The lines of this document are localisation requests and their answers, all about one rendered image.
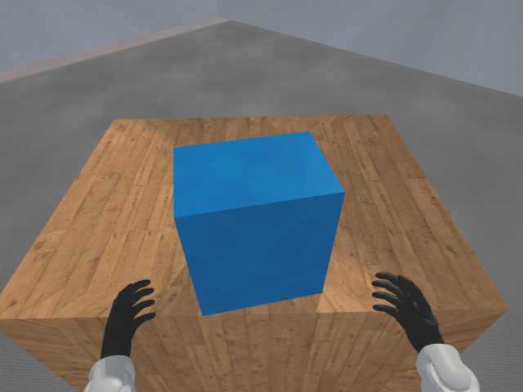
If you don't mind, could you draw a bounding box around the robot right hand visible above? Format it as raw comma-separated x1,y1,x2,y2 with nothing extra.
372,272,444,353

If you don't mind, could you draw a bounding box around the right robot forearm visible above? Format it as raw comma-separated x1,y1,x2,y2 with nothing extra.
416,344,480,392

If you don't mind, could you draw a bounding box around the robot left hand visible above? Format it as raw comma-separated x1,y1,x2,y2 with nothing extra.
101,279,156,359

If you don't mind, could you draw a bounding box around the carton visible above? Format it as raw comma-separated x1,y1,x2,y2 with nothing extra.
173,131,346,316

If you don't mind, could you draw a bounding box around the left robot forearm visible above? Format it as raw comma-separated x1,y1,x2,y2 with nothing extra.
83,355,136,392

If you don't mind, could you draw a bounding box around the pedestal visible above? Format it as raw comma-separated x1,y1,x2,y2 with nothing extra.
0,114,509,392

